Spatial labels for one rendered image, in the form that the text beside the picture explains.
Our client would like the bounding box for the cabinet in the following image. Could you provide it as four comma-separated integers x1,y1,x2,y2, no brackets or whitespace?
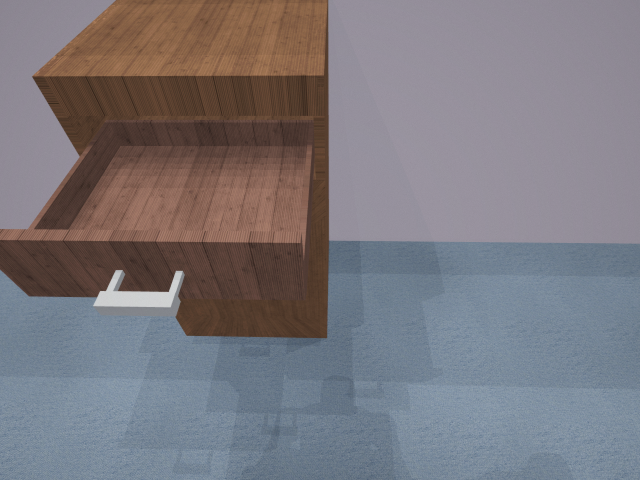
32,0,329,338

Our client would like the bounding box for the handle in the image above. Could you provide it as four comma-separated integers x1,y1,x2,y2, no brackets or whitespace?
93,270,185,316

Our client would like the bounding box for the drawer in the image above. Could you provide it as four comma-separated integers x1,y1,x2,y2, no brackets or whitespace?
0,120,315,300

